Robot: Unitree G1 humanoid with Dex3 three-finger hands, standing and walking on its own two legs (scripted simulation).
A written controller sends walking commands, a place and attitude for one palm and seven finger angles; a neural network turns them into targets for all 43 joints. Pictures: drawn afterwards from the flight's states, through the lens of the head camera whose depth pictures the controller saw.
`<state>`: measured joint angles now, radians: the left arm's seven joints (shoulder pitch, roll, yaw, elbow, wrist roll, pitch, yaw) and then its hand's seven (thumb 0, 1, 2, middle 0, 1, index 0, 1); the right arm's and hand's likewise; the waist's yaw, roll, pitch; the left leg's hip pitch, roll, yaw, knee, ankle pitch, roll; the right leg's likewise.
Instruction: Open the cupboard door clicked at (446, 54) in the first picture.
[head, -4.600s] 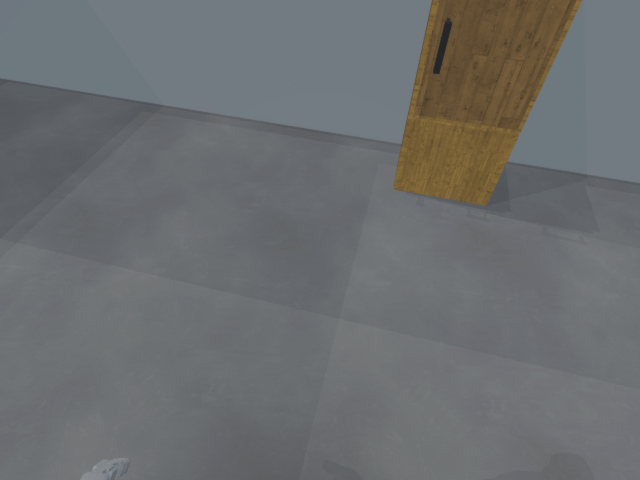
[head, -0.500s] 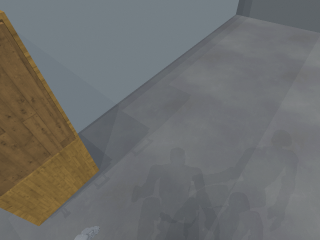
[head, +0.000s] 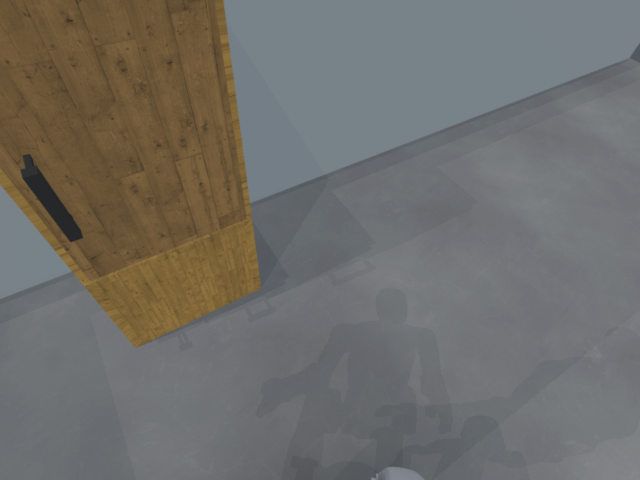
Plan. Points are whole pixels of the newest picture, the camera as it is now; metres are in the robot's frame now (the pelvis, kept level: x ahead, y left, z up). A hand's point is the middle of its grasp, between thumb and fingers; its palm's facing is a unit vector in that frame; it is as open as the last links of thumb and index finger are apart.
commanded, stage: turn to face it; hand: left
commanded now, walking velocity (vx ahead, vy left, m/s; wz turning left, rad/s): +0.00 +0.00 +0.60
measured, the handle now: (52, 199) +0.55 +0.51 -0.06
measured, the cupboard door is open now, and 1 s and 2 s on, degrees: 0 0 0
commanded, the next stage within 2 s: take the last steps up to it in 0.74 s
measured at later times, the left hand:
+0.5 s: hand out of the picture -0.02 +0.13 -0.14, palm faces +0.34 -0.89 -0.31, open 7.4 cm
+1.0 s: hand out of the picture -0.15 +0.14 -0.18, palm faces +0.53 -0.82 -0.22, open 7.4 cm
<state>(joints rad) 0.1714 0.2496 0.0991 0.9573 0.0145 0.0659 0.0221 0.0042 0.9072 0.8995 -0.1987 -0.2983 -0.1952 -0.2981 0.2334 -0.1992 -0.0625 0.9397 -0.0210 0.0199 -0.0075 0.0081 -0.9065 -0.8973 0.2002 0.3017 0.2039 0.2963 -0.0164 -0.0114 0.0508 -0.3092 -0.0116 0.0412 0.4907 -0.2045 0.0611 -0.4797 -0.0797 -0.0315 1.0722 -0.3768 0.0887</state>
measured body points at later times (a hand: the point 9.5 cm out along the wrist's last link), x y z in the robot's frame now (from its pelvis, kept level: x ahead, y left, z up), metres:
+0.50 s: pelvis -0.03 -0.09 +0.00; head +0.00 -0.12 +0.45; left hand -0.04 +0.17 -0.11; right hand +0.12 -0.32 -0.16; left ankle -0.08 +0.07 -0.64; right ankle -0.01 -0.16 -0.74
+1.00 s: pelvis -0.06 -0.04 +0.00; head -0.06 -0.02 +0.45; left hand -0.18 +0.19 -0.16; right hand +0.14 -0.20 -0.13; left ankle -0.12 +0.03 -0.74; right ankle -0.02 -0.19 -0.67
